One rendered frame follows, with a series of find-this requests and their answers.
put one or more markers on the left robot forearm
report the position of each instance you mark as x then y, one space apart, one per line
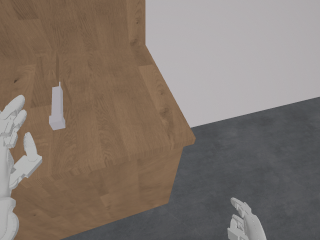
9 222

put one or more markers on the robot left hand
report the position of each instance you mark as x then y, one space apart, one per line
11 119

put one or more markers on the counter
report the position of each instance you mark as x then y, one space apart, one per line
124 132

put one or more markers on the robot right hand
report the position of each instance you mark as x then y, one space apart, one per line
249 228

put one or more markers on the tap lever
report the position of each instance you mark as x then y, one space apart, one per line
56 119

